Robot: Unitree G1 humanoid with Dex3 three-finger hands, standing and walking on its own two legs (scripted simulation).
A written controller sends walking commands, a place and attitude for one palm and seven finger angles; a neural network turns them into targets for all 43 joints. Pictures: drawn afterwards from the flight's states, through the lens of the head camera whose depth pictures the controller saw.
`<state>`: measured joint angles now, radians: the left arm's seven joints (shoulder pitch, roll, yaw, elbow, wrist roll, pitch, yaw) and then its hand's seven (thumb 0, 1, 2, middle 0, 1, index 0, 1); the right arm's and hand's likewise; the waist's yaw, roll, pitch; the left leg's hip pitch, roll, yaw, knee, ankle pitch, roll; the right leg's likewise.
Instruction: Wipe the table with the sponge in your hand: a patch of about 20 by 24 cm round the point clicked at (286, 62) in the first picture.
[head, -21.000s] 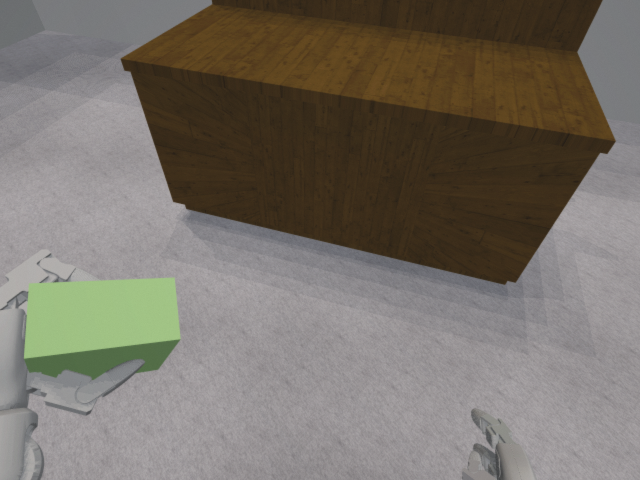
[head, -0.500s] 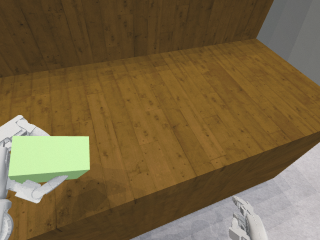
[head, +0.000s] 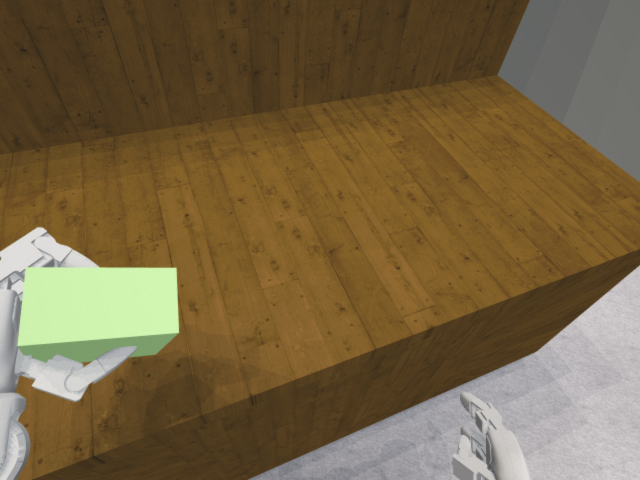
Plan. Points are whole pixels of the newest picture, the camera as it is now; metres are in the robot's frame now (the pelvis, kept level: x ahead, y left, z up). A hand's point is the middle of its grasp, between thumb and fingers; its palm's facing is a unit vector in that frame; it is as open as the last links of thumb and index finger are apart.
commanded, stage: shuffle to correct the standing spot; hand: left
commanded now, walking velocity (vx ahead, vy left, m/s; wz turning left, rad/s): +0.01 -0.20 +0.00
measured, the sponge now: (123, 317) +0.23 +0.22 +0.13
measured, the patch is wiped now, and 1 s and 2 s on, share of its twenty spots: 0.00 0.00 0.00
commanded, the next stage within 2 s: none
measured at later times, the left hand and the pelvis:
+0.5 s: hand (143, 312) +0.23 +0.19 +0.15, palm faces +0.30 -0.87 -0.40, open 9.8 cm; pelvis +0.01 -0.05 -0.01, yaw -1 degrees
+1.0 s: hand (151, 318) +0.22 +0.18 +0.15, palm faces +0.30 -0.86 -0.41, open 9.8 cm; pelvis +0.01 -0.06 -0.01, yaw -1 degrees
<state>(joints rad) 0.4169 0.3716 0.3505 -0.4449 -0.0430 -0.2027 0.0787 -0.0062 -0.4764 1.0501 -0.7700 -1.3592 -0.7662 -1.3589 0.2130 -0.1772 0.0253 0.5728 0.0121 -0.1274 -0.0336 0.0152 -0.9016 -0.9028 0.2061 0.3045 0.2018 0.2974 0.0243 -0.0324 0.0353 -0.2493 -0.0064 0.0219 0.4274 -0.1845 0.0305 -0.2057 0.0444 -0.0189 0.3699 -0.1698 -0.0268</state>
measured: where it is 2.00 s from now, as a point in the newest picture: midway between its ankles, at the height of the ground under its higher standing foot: outside the picture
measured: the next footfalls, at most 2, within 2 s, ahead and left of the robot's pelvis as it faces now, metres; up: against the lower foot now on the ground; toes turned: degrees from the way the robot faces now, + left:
none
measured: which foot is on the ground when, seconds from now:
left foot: down 0.00-1.00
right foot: down 0.00-1.00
